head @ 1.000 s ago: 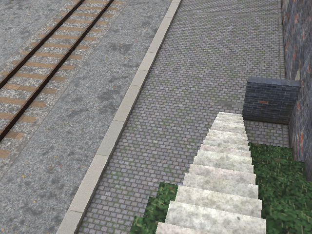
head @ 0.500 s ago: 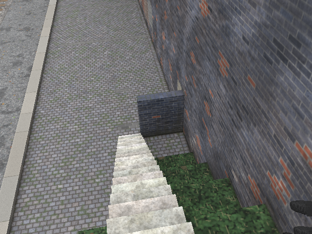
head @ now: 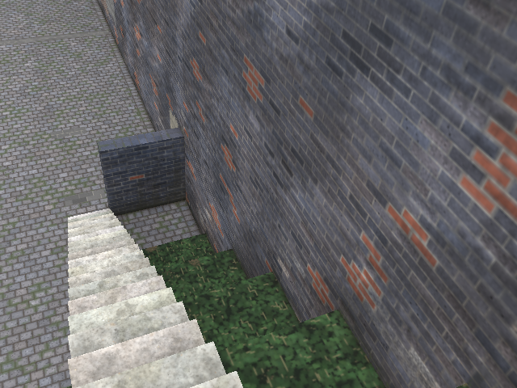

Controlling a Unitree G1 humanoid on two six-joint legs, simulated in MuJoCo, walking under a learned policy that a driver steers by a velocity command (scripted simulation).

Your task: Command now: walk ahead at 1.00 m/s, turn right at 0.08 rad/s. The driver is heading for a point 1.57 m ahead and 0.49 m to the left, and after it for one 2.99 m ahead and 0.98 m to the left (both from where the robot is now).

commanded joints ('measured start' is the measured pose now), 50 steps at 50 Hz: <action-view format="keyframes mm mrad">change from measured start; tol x32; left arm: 1 -210 56 0 -114 0 -43 -28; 6 -219 99 0 -91 -45 -70 -35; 11 480 167 54 129 19 -85 -15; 50 240 81 6 41 60 -88 0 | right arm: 1 -130 -124 -15 -61 4 -11 -33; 34 -722 -95 -59 -412 -30 120 29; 42 -123 -284 -155 -169 51 162 3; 50 -278 -197 -60 -184 26 71 -50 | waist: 1 49 134 194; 8 113 187 121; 12 235 -375 81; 38 95 -90 113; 42 -166 349 224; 50 133 120 -49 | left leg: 1 -158 122 -180 -259 399 47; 6 -120 161 -136 -205 444 100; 10 -72 133 -48 445 1015 132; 11 -240 2 -11 946 771 108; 12 -625 -209 -12 1350 -131 78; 25 -574 80 -125 103 1337 50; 37 -731 107 131 35 966 169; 41 230 -25 102 -372 649 232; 43 402 135 -158 -88 1826 290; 50 -103 97 -474 -147 1329 327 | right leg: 1 36 -43 -42 -428 351 -11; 11 1039 -160 -196 -1019 172 -165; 13 1360 -399 -8 -379 1383 -105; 17 818 -518 133 -647 352 -178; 27 529 -382 -178 -632 -392 33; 37 973 -488 -245 -279 94 6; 39 533 -445 -387 -79 100 32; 42 72 -95 -397 754 -879 67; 46 -121 -136 -177 395 -1020 97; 50 248 -68 -201 97 -417 125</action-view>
